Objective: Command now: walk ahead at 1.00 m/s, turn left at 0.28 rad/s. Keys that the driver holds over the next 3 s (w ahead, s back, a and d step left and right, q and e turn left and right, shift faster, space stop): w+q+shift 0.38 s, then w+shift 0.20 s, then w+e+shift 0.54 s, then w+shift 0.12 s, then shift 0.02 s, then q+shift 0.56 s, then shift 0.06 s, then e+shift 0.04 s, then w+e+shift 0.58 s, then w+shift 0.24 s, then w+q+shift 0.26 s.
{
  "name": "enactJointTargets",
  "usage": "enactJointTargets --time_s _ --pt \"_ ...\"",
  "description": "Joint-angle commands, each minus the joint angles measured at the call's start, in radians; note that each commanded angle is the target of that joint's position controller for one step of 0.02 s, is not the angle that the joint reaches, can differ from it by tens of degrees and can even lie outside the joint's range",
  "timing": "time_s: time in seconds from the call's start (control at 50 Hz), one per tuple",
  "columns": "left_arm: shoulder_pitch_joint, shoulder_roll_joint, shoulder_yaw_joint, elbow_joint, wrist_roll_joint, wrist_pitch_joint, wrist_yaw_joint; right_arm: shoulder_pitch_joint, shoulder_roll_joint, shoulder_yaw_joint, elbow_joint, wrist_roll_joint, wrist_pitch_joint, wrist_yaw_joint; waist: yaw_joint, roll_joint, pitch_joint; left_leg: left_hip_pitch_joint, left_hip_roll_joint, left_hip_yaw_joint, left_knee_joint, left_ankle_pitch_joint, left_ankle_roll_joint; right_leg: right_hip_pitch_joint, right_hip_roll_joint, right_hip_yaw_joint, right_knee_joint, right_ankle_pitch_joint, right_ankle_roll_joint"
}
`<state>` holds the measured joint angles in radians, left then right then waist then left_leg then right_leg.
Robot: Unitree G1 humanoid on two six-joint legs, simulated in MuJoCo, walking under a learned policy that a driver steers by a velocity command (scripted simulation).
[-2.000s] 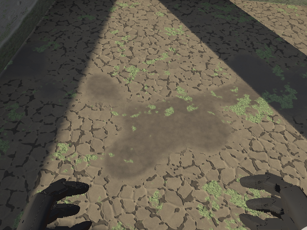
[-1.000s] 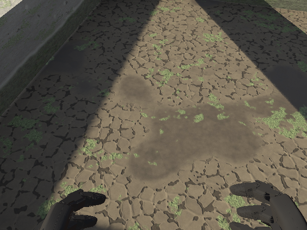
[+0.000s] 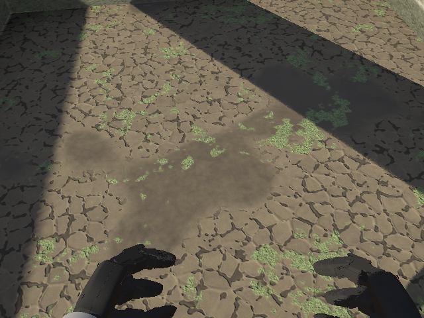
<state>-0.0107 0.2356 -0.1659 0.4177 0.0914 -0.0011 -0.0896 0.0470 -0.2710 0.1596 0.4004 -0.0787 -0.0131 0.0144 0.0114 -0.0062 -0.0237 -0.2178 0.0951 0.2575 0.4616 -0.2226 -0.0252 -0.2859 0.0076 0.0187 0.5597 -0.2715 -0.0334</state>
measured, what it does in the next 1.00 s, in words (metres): stands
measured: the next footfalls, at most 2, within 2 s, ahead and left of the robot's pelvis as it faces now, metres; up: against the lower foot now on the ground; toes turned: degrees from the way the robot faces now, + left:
left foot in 1.90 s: -0.02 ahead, +0.19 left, +0.00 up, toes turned +11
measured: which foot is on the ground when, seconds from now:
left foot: down 0.00-1.00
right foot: down 0.00-1.00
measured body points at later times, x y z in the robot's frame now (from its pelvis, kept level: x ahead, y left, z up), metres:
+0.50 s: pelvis -0.01 +0.00 -0.01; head -0.01 +0.02 +0.44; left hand +0.14 +0.30 -0.06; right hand +0.30 -0.10 -0.02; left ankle +0.01 +0.13 -0.74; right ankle +0.02 -0.09 -0.74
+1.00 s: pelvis +0.00 +0.03 +0.00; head -0.02 +0.02 +0.45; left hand +0.19 +0.26 -0.04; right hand +0.30 -0.09 +0.02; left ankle +0.01 +0.14 -0.74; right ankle +0.02 -0.09 -0.74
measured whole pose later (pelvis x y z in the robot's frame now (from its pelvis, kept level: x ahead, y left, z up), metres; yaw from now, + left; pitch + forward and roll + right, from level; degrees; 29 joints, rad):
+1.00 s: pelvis +0.00 +0.03 +0.00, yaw +7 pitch -1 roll +0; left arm 0.12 0.27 -0.12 0.47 0.07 0.02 -0.03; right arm -0.04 -0.23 0.17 0.37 -0.08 -0.02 0.04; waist 0.01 0.00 -0.04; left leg -0.27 0.03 0.12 0.53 -0.24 0.02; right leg -0.25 -0.04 -0.06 0.54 -0.28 0.01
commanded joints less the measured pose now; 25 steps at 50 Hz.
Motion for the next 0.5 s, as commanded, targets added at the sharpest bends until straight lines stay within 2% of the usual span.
enactJointTargets --time_s 0.02,0.06,0.08,0.12,0.14,0.18,0.2,0.22,0.24,0.26,0.3,0.38,0.44,0.46,0.5 --pt "-0.126 0.092 0.031 -0.109 0.011 -0.028 -0.005 -0.162 -0.08 -0.028 -0.125 0.009 -0.015 0.003 0.041 -0.041 -0.146 0.105 0.089 -0.255 -0.076 0.062 0.002 -0.012 -0.14 0.143 -0.109 0.215 0.008" --pt "-0.111 0.096 0.029 -0.1 0.018 -0.032 -0.008 -0.159 -0.078 -0.029 -0.12 0.019 -0.009 0.01 0.054 -0.037 -0.142 0.077 0.066 -0.293 -0.066 0.033 0.005 0.001 -0.158 0.121 -0.114 0.224 0.011" --pt "-0.118 0.11 0.035 -0.09 0.003 -0.032 -0.001 -0.128 -0.076 -0.036 -0.101 0.022 -0.014 0.003 0.031 -0.048 -0.185 0.108 0.057 -0.298 -0.034 -0.011 0.006 0.006 -0.169 0.126 -0.147 0.14 0.01" --pt "-0.133 0.119 0.041 -0.094 -0.003 -0.033 0.005 -0.131 -0.08 -0.043 -0.101 0.029 -0.009 0.001 0.028 -0.049 -0.129 0.058 0.035 -0.317 -0.005 -0.028 0.002 -0.025 -0.176 0.099 -0.171 0.062 0.014" --pt "-0.163 0.133 0.047 -0.108 -0.001 -0.04 0.004 -0.153 -0.074 -0.045 -0.111 0.034 -0.01 0.011 0.023 -0.085 -0.106 0.008 0.028 -0.317 0.014 -0.051 -0.017 -0.022 -0.194 0.099 -0.192 0.026 0.022" --pt "-0.158 0.138 0.053 -0.104 0.005 -0.039 0.008 -0.132 -0.098 -0.061 -0.111 0.042 0.005 0.01 0.017 -0.076 -0.05 -0.061 0.003 -0.314 0.032 -0.045 -0.032 -0.014 -0.204 0.073 -0.205 -0.019 0.015" --pt "-0.153 0.128 0.051 -0.098 0.019 -0.042 0.011 -0.15 -0.112 -0.068 -0.123 0.039 0.004 0.011 0.026 -0.047 -0.081 -0.083 0.005 -0.316 0.042 -0.024 -0.024 0.024 -0.205 0.05 -0.195 -0.017 0.018" --pt "-0.138 0.153 0.067 -0.074 0.012 -0.036 0.026 -0.134 -0.106 -0.07 -0.12 0.035 0.017 0.003 0.016 -0.059 -0.078 -0.114 0.0 -0.308 0.055 -0.002 -0.014 0.066 -0.201 0.016 -0.181 0.041 0.006" --pt "-0.179 0.15 0.069 -0.084 0.011 -0.029 0.031 -0.126 -0.085 -0.065 -0.128 0.016 0.017 0.006 -0.013 -0.032 -0.029 -0.131 -0.02 -0.291 0.088 0.061 -0.012 0.062 -0.202 -0.023 -0.16 0.229 0.007" --pt "-0.159 0.149 0.077 -0.071 0.016 -0.025 0.039 -0.109 -0.089 -0.069 -0.123 0.01 0.019 0.005 -0.013 -0.029 -0.075 -0.133 -0.02 -0.294 0.108 0.124 -0.009 0.111 -0.2 -0.062 -0.122 0.316 0.005" --pt "-0.125 0.147 0.091 -0.049 0.022 -0.021 0.048 -0.098 -0.112 -0.082 -0.124 0.016 0.024 0.005 -0.006 0.003 -0.136 -0.147 -0.021 -0.312 0.126 0.247 0.001 0.185 -0.198 -0.125 -0.067 0.339 -0.001" --pt "-0.104 0.14 0.115 -0.017 0.024 -0.013 0.06 -0.094 -0.117 -0.097 -0.135 0.031 0.041 0.007 -0.008 0.031 -0.159 -0.174 -0.039 -0.345 0.146 0.385 0.027 0.214 -0.201 -0.199 -0.017 0.232 -0.007" --pt "-0.101 0.114 0.109 -0.015 0.019 -0.011 0.061 -0.102 -0.089 -0.088 -0.141 0.03 0.036 0.013 -0.015 0.049 -0.165 -0.163 -0.049 -0.378 0.111 0.332 0.033 0.202 -0.201 -0.199 -0.035 0.079 -0.006" --pt "-0.105 0.113 0.108 -0.013 0.016 -0.017 0.064 -0.11 -0.087 -0.088 -0.143 0.04 0.034 0.017 -0.019 0.043 -0.159 -0.16 -0.05 -0.392 0.094 0.298 0.031 0.196 -0.2 -0.2 -0.048 0.027 -0.005" --pt "-0.105 0.102 0.1 -0.018 0.013 -0.026 0.067 -0.116 -0.075 -0.083 -0.142 0.041 0.028 0.023 -0.024 0.042 -0.136 -0.162 -0.056 -0.415 0.059 0.213 0.027 0.187 -0.202 -0.193 -0.074 -0.072 -0.004"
